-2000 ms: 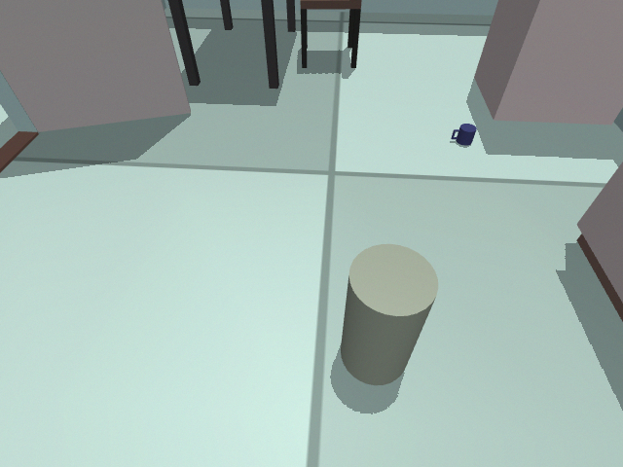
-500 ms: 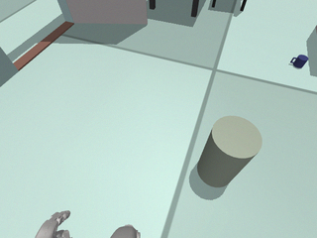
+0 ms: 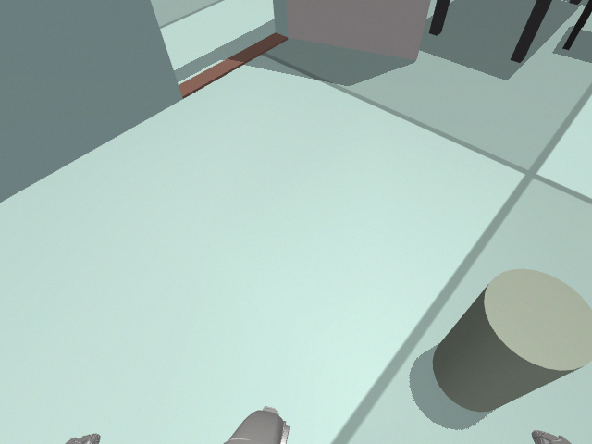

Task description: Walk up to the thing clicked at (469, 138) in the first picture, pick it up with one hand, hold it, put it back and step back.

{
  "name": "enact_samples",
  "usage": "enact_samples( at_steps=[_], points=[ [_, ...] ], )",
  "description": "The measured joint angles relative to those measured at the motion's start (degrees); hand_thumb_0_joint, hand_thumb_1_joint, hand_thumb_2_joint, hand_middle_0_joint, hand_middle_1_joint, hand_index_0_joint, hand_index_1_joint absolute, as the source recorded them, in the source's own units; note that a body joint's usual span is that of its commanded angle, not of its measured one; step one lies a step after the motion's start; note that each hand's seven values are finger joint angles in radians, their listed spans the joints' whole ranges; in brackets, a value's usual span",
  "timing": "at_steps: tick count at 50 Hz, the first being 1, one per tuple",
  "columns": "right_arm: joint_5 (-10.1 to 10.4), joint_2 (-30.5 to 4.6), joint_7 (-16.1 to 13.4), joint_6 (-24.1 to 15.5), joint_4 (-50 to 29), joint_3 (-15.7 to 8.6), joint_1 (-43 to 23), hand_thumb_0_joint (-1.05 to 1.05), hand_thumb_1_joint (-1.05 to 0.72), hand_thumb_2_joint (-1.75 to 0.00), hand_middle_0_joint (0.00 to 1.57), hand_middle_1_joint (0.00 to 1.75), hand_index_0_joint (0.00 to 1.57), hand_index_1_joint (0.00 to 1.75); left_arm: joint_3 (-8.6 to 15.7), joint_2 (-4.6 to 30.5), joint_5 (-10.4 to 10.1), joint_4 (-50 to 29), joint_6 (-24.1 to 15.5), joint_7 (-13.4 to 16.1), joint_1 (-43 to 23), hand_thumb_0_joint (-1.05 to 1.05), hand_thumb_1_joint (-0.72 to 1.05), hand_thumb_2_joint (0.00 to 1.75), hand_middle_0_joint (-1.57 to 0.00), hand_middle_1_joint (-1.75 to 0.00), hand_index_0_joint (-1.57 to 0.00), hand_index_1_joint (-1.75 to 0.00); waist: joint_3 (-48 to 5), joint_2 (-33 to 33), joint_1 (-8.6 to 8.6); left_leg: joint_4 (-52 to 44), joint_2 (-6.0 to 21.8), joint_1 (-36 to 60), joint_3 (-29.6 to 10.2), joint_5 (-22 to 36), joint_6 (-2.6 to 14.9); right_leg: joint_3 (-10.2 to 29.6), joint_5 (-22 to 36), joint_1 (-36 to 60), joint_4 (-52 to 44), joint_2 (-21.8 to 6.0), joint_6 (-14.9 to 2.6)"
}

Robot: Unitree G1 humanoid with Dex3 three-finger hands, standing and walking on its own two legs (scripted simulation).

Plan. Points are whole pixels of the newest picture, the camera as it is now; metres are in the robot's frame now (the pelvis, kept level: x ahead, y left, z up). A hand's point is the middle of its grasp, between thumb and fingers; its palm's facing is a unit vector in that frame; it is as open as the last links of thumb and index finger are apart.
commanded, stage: walk up
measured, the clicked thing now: out of the picture +1.11 -1.75 -0.70
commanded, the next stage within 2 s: stand in 1.50 s
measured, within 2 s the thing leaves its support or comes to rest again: neither
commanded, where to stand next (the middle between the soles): +0.07 +0.02 m, yaw +18 degrees
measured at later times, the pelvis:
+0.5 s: pelvis -0.01 +0.02 +0.00, yaw +14 degrees
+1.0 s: pelvis -0.01 +0.03 +0.01, yaw +19 degrees
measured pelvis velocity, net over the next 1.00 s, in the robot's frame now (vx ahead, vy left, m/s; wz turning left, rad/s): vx -0.01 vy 0.03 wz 0.34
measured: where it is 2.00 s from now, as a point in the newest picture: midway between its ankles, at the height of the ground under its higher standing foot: outside the picture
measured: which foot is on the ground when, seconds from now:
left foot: up 0.00-0.26, down 0.28-1.00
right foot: down 0.00-0.30, up 0.32-0.54, down 0.56-1.00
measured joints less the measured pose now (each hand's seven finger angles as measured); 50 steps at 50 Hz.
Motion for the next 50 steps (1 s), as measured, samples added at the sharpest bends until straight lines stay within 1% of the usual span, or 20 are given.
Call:
enact_samples(
  at_steps=[2,5,7,11,14,15,16,18,20,23,27,28,30,33,35,39,41,43,46,50],
  points=[
    [0.0,-0.2,0.6,0.0,0.2,0.2,-0.4,0.01,-0.9,-0.9,0.2,0.3,0.21,0.3,-0.2,-0.7,-0.1,0.8,-0.1,0.1,0.7,0.01,0.9,0.9,-0.21,-0.3,-0.2,-0.3,-0.3,-0.5,0.75,7.1,-0.6,-1.4,3.2,-0.2,-0.27,-0.3,1.0,1.6,-2.4,-2.0,-0.27],
    [0.2,-1.0,2.1,-0.5,-0.2,-0.3,-0.3,0.01,-0.9,-0.9,0.2,0.3,0.21,0.3,-0.6,-1.4,0.1,1.1,-1.0,0.4,1.9,0.01,0.9,0.9,-0.21,-0.3,-0.21,-0.3,-1.1,0.6,0.98,9.3,1.0,-1.7,4.8,4.4,-0.36,-2.0,2.8,3.2,-6.0,-3.5,0.2],
    [0.4,-1.2,2.9,-0.6,0.0,-0.4,-0.6,0.01,-0.9,-0.9,0.2,0.3,0.21,0.3,-0.6,-0.9,0.4,0.5,-1.6,0.4,2.6,0.01,0.9,0.9,-0.21,-0.3,-0.21,-0.3,-1.0,0.9,1.15,5.5,2.6,-0.1,5.5,6.0,-0.6,-3.2,3.3,3.6,-7.0,-4.0,0.46],
    [0.7,-0.4,3.6,-1.0,1.6,-0.1,-0.9,0.01,-0.9,-0.9,0.2,0.3,0.21,0.3,-0.1,1.1,0.6,-1.4,-2.2,0.0,3.1,0.01,0.9,0.9,-0.21,-0.3,-0.21,-0.3,-0.2,-0.2,1.49,-8.3,4.7,5.0,7.3,4.3,-0.79,-5.9,2.2,3.3,-5.2,-5.6,0.9],
    [0.7,0.6,3.5,-2.0,2.8,0.2,-0.9,0.01,-0.9,-0.9,0.2,0.3,0.21,0.3,0.1,3.1,0.1,-2.3,-1.6,-0.1,3.2,0.01,0.9,0.9,-0.21,-0.3,-0.21,-0.3,0.0,-2.5,1.8,-18.5,3.9,9.9,9.1,9.6,-0.42,-6.9,-0.9,1.5,0.3,-7.9,1.61],
    [0.6,1.5,3.3,-2.4,3.4,0.3,-1.3,0.01,-0.9,-0.9,0.2,0.3,0.21,0.3,0.3,3.9,-0.1,-2.1,-1.1,0.0,3.0,0.01,0.9,0.9,-0.21,-0.3,-0.21,-0.3,0.8,-4.7,2.16,-18.4,2.4,10.5,9.9,10.6,-0.55,-5.7,-2.2,0.7,3.2,-9.6,0.97],
    [0.3,2.0,3.1,-2.6,3.5,0.5,-1.4,0.01,-0.9,-0.9,0.2,0.3,0.21,0.3,0.5,4.0,-0.3,-1.7,-0.5,0.2,2.9,0.01,0.9,0.9,-0.21,-0.3,-0.21,-0.3,1.1,-6.0,2.48,-17.3,1.6,10.5,10.5,10.1,-0.54,-3.7,-4.3,-0.5,6.5,-9.6,0.33],
    [0.1,2.3,2.8,-3.1,3.4,1.2,-0.8,0.01,-0.9,-0.9,0.2,0.3,0.21,0.3,0.2,3.1,-0.7,-0.2,0.6,0.7,2.9,0.01,0.9,0.9,-0.21,-0.3,-0.2,-0.3,0.1,-5.4,1.56,-15.4,1.9,9.6,9.0,8.9,0.01,-0.9,-9.3,-2.5,12.2,-6.1,-0.34],
    [0.2,2.6,2.3,-3.1,3.6,1.6,-0.1,0.01,-0.9,-0.9,0.2,0.3,0.21,0.3,-0.5,2.4,-1.0,0.9,1.0,0.6,2.8,0.01,0.9,0.9,-0.21,-0.3,-0.2,-0.3,-0.9,-4.8,0.49,-15.9,2.1,9.6,7.2,9.1,0.52,0.4,-10.7,-3.8,14.9,-3.6,-0.78],
    [0.5,2.7,1.7,-3.3,3.7,2.2,0.2,0.01,-0.9,-0.9,0.2,0.3,0.21,0.3,-0.8,1.5,-1.3,1.2,0.1,0.3,3.2,0.01,0.9,0.9,-0.21,-0.3,-0.2,-0.3,-1.7,-4.8,0.07,-16.9,2.1,9.5,6.2,10.0,0.09,1.2,-7.3,-4.6,12.3,-2.5,-1.28],
    [0.5,1.9,1.7,-3.0,3.7,2.3,-0.2,0.01,-0.9,-0.9,0.2,0.3,0.21,0.3,-1.0,0.4,-1.2,2.1,-0.8,0.2,3.3,0.01,0.9,0.9,-0.21,-0.3,-0.2,-0.3,-1.9,-3.5,-0.53,-14.7,2.3,7.8,4.4,9.3,-0.59,0.8,-4.2,-1.5,2.1,-1.1,-1.68],
    [0.7,1.6,1.6,-2.6,3.8,2.2,-0.6,0.01,-0.9,-0.9,0.2,0.3,0.21,0.3,-1.0,0.0,-1.0,2.5,-1.2,0.3,3.2,0.01,0.9,0.9,-0.21,-0.3,-0.21,-0.3,-1.7,-2.6,-0.48,-13.4,2.7,7.3,3.8,8.7,-0.93,0.4,0.1,-0.5,-0.6,-0.3,-1.11],
    [1.4,1.2,1.3,-1.7,4.6,1.8,-1.1,0.01,-0.9,-0.9,0.2,0.3,0.21,0.3,-1.3,-1.1,-0.3,3.1,-1.7,0.5,3.0,0.01,0.9,0.9,-0.21,-0.3,-0.21,-0.3,-1.5,-0.1,-0.51,-10.7,3.2,6.3,1.4,7.8,-0.06,-1.4,1.8,0.4,-1.2,0.8,0.35],
    [1.3,1.7,1.1,-1.3,6.1,1.8,-1.3,0.01,-0.9,-0.9,0.2,0.3,0.21,0.3,-1.7,-1.2,0.2,3.6,-1.7,0.2,3.0,0.01,0.9,0.9,-0.21,-0.3,-0.21,-0.3,-2.1,-1.4,0.86,-3.9,1.3,5.0,4.2,-0.6,0.59,-0.7,1.2,0.6,-0.9,-1.2,0.09],
    [1.4,1.4,1.5,-1.7,6.5,1.6,-1.1,0.01,-0.9,-0.9,0.2,0.3,0.21,0.3,-1.9,-1.5,0.3,4.1,-1.6,0.3,2.6,0.01,0.9,0.9,-0.21,-0.3,-0.21,-0.3,-2.2,-1.5,0.78,-3.4,1.5,5.4,6.4,-1.5,0.89,-1.0,1.7,1.3,-2.2,-2.6,0.15],
    [1.3,0.5,2.2,-2.8,7.1,1.0,-1.0,0.01,-0.9,-0.9,0.2,0.3,0.21,0.3,-2.2,-0.9,0.4,3.8,-2.1,0.0,2.1,0.01,0.9,0.9,-0.21,-0.3,-0.21,-0.3,-2.4,-1.4,0.61,-13.9,2.9,10.0,9.2,3.3,1.17,-1.3,1.9,0.7,-2.3,-4.3,1.41],
    [1.0,1.2,2.0,-3.6,8.0,0.9,-1.3,0.01,-0.9,-0.9,0.2,0.3,0.21,0.3,-2.0,0.2,-0.1,4.0,-1.6,0.0,1.3,0.01,0.9,0.9,-0.21,-0.3,-0.21,-0.3,-1.6,-3.1,0.43,-18.5,1.5,12.1,10.2,8.9,0.9,-0.4,0.7,-0.3,0.4,-6.1,1.37],
    [0.5,2.2,1.8,-4.2,8.7,1.4,-1.1,0.01,-0.9,-0.9,0.2,0.3,0.21,0.3,-1.8,0.6,-0.8,4.8,-0.6,0.4,0.4,0.01,0.9,0.9,-0.21,-0.3,-0.21,-0.3,-1.5,-4.0,0.28,-17.9,1.0,12.1,10.5,8.7,1.08,2.4,-3.1,-1.5,3.9,-4.8,0.2],
    [0.5,3.3,1.8,-4.3,9.9,2.4,-0.5,0.01,-0.9,-0.9,0.2,0.3,0.21,0.3,-1.8,1.0,-1.3,6.0,0.0,0.7,-0.6,0.01,0.9,0.9,-0.21,-0.3,-0.21,-0.3,-2.5,-3.4,-0.97,-18.2,1.7,11.9,8.8,8.7,1.42,3.1,-7.8,-2.0,6.2,-1.6,-1.07],
    [0.8,4.1,1.6,-4.7,11.0,3.5,-1.2,0.01,-0.9,-0.9,0.2,0.3,0.21,0.3,-1.7,1.3,-1.9,6.7,-0.8,0.8,-1.4,0.01,0.9,0.9,-0.21,-0.3,-0.2,-0.3,-2.6,-3.7,-0.79,-18.6,2.6,12.0,8.8,8.9,0.69,2.5,-2.5,0.5,-1.9,-0.7,-2.03]
  ],
)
